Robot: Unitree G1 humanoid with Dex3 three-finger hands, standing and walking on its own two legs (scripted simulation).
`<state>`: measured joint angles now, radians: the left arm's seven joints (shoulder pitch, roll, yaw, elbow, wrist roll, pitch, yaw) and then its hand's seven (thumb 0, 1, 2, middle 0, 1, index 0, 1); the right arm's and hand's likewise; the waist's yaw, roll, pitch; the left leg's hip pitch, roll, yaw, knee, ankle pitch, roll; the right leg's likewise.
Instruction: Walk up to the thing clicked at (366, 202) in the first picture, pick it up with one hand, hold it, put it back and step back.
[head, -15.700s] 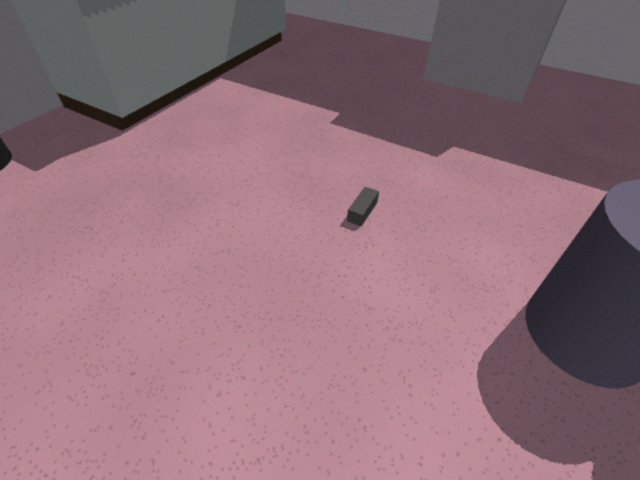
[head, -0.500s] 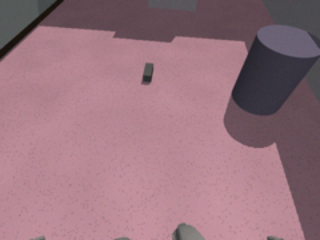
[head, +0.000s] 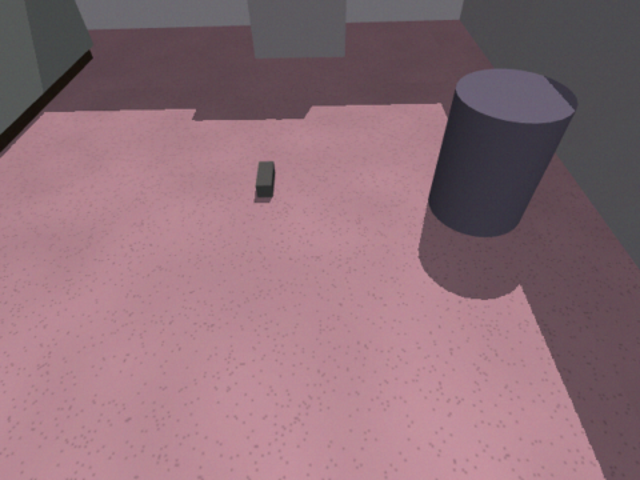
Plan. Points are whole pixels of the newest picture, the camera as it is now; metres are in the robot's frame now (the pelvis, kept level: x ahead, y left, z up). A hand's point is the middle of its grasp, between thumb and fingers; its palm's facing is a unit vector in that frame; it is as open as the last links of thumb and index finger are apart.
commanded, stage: walk up
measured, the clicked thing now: (265, 179) +1.57 +0.25 -0.72
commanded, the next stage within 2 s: stand in 0.38 s
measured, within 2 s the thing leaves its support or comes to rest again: neither
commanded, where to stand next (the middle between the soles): +0.07 +0.02 m, yaw +0 degrees
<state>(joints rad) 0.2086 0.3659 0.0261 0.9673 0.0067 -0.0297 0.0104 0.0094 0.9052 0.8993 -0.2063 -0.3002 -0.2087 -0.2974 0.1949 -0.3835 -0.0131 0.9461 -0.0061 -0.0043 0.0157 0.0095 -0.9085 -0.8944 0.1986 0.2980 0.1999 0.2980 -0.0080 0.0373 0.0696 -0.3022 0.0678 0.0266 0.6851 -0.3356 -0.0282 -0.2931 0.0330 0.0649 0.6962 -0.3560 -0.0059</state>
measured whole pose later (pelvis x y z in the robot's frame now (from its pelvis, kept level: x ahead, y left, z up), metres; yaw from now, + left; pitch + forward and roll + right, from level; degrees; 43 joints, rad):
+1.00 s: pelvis +0.00 +0.01 +0.03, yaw +0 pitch -2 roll +0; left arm 0.11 0.35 0.01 1.16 0.01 -0.01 0.00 0.01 0.91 0.90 -0.20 -0.30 -0.21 -0.30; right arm 0.08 -0.34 -0.01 1.15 -0.01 -0.01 0.01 0.01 -0.91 -0.89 0.20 0.30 0.20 0.30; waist -0.01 0.01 0.05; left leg -0.14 0.04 0.05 0.33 -0.15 -0.02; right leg -0.13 0.00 0.08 0.34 -0.17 0.02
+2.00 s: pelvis +0.03 +0.01 +0.03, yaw +1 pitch -2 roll +0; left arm 0.09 0.35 0.00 1.12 0.01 -0.01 0.00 0.01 0.91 0.90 -0.20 -0.30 -0.21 -0.30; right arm 0.08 -0.35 -0.01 1.13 0.00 0.00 0.01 0.01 -0.91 -0.89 0.20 0.30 0.20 0.30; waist -0.01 0.00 0.05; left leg -0.11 0.04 0.03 0.32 -0.18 -0.03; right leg -0.10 0.00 0.06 0.32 -0.20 0.02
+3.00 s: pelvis +0.03 +0.02 +0.03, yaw +1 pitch -2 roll +0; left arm 0.12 0.36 0.00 1.11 0.01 -0.01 0.01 0.01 0.91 0.90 -0.20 -0.30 -0.21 -0.30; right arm 0.10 -0.34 -0.01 1.12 0.00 0.00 0.00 0.01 -0.91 -0.89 0.20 0.30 0.20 0.30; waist -0.01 0.00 0.04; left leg -0.10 0.03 0.03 0.32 -0.18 -0.02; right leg -0.08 -0.01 0.06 0.32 -0.20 0.03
